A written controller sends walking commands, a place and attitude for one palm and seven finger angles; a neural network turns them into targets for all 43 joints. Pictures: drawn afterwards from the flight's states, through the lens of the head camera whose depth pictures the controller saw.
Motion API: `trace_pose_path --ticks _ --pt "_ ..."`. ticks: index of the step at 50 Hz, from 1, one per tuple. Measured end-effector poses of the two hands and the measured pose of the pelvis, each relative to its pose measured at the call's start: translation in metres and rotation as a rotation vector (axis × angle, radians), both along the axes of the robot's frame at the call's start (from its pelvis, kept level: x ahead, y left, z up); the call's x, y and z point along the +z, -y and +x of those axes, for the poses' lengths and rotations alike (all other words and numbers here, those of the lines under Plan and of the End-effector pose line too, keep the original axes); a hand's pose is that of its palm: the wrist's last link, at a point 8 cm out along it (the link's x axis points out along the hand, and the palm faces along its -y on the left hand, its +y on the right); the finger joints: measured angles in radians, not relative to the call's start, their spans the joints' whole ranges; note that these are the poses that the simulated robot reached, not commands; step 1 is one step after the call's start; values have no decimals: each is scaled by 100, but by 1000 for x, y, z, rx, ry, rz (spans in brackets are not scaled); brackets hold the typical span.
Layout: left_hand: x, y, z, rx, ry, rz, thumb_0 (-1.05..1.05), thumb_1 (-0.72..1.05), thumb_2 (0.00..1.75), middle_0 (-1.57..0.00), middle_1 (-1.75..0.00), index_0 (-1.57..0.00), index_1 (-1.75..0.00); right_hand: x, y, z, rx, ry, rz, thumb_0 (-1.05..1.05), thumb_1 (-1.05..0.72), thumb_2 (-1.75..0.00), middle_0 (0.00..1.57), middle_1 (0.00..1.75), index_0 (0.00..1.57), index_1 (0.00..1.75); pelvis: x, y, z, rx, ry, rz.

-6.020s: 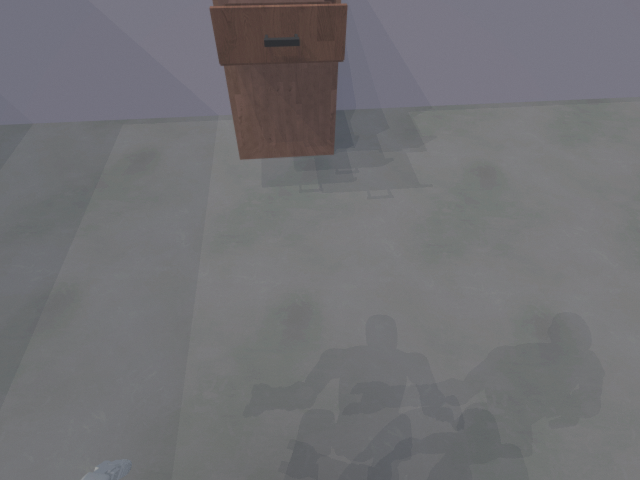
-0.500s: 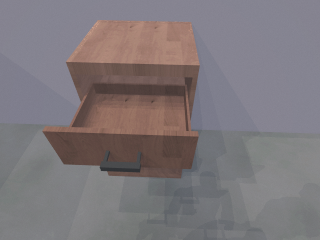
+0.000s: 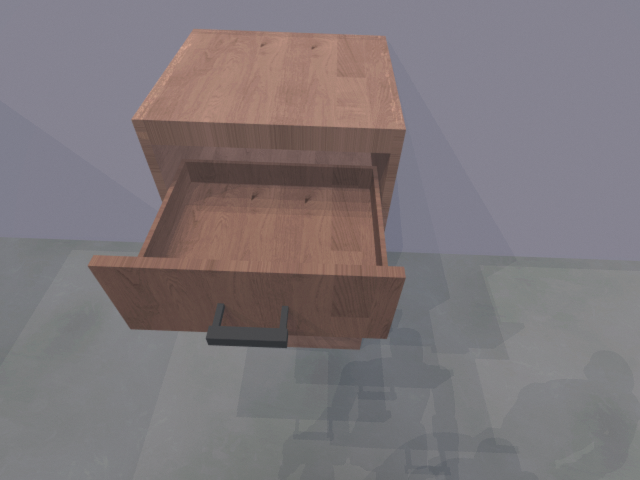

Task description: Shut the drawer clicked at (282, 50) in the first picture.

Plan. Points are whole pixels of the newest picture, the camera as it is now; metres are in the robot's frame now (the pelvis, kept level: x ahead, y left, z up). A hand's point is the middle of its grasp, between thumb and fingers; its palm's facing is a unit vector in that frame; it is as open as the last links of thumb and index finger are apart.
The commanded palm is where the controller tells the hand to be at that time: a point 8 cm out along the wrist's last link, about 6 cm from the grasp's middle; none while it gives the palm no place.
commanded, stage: look again from close up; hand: left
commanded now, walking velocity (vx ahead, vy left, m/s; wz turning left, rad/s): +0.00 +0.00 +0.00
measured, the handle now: (250, 324) +0.35 +0.13 -0.05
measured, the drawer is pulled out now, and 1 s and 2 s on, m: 0.29 0.29 0.29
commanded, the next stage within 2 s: raise the hand and make a fist in 0.42 s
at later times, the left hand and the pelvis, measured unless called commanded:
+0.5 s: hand out of the picture +0.03 +0.15 -0.17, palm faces +0.00 -0.98 -0.19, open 7.3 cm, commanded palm none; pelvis +0.03 -0.02 +0.00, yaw -1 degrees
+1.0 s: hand (223, 472) +0.15 +0.13 -0.05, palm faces +0.15 -0.99 -0.05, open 5.7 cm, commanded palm +0.13 +0.18 -0.03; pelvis +0.01 -0.07 -0.09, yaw +3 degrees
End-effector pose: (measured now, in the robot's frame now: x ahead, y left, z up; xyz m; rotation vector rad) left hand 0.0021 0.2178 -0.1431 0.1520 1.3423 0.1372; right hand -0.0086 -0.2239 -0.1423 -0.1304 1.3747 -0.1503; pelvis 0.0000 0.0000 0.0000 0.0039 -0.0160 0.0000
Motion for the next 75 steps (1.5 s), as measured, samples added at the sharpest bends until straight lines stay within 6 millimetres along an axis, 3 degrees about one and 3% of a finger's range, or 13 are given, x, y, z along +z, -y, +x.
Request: trace_pose_path --ticks 9,28,33,36,38,41,43,46,49,54,61,68,75 --pt "2 2 20 -8 11 12 1 92 90 -20 -30 -20 -30 -2 -3 13 -4 2 20 0 -91 -90 20 30 20 30 2 6 12 -3 4 -1" --pt "6 12 35 46 14 12 1 93 90 -20 -30 -20 -30 3 18 45 9 43 -12 0 -91 -90 20 30 20 30 2 17 26 -2 -1 -5" --pt "90 0 129 108 656 88 3 95 90 -22 -33 -22 -33 19 36 96 61 391 -61 1 -91 -90 20 30 20 30 -7 22 27 39 -24 12" --pt "130 13 174 66 1002 28 2 94 90 -25 -37 -25 -36 27 49 137 107 568 -73 1 -91 -90 20 30 20 30 -17 26 22 47 -75 3" --pt "142 29 188 15 1188 -53 2 93 90 -28 -40 -28 -39 34 57 164 131 672 -84 1 -91 -90 20 30 20 30 -28 31 19 35 -121 4" --pt "135 52 184 -105 1344 -151 1 92 90 -33 -45 -33 -45 44 68 203 171 807 -97 1 -91 -90 20 30 20 30 -49 41 15 23 -175 8" --pt "119 60 171 -151 1330 -176 1 92 90 -37 -49 -37 -49 47 72 226 194 871 -104 1 -91 -90 20 30 20 30 -63 47 13 22 -198 12" --pt "96 58 145 -111 1237 -156 1 91 90 -43 -55 -43 -55 47 72 253 226 929 -105 1 -91 -90 20 30 20 30 -77 56 11 32 -218 8" --pt "94 45 123 -36 1203 -60 1 90 90 -49 -62 -49 -61 40 65 269 255 946 -83 1 -91 -90 20 30 20 30 -85 64 10 50 -230 -5" --pt "118 39 121 -57 1321 8 2 90 90 -59 -72 -59 -72 14 48 264 288 897 -13 1 -91 -90 20 30 20 30 -91 73 7 78 -246 -28" --pt "123 51 155 -183 1246 -131 1 90 90 -72 -87 -73 -87 -14 46 215 193 744 40 1 -90 -90 20 30 21 30 -82 76 4 75 -236 -20" --pt "139 37 154 -121 1232 -85 2 90 90 -86 -103 -86 -102 -10 71 172 95 652 -36 1 -90 -90 20 30 21 30 -68 67 9 56 -219 -6" --pt "140 40 140 -129 1244 -128 1 90 90 -100 -118 -100 -117 8 80 174 118 690 -117 1 -90 -90 20 30 20 30 -65 52 8 55 -212 -21"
